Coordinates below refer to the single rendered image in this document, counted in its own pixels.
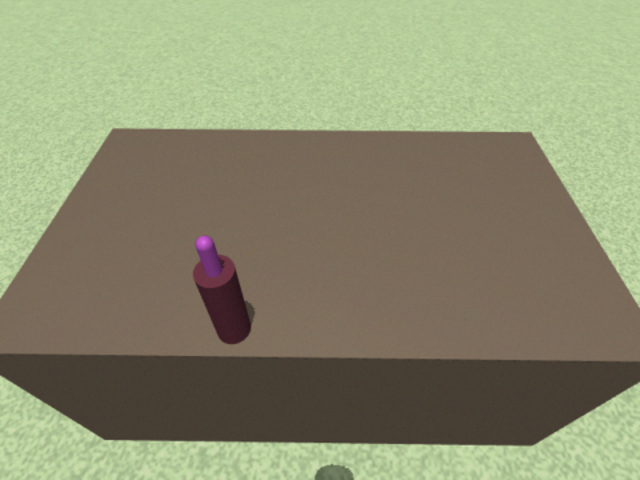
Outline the bottle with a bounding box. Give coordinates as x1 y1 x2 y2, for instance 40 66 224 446
193 235 251 344

